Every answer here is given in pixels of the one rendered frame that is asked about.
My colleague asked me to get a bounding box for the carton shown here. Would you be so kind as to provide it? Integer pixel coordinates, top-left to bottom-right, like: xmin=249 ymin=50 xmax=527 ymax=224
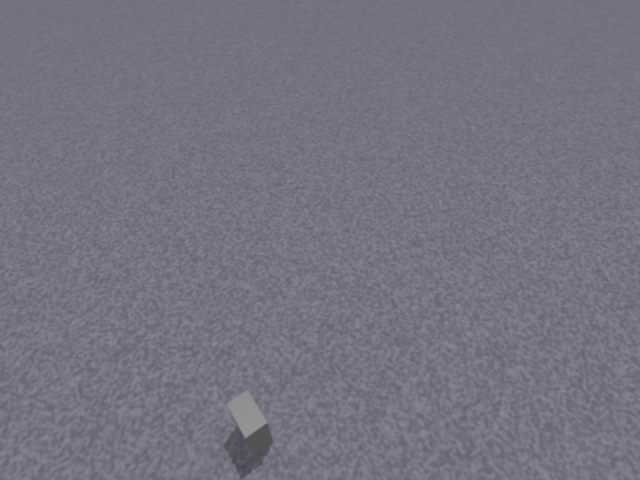
xmin=226 ymin=390 xmax=274 ymax=457

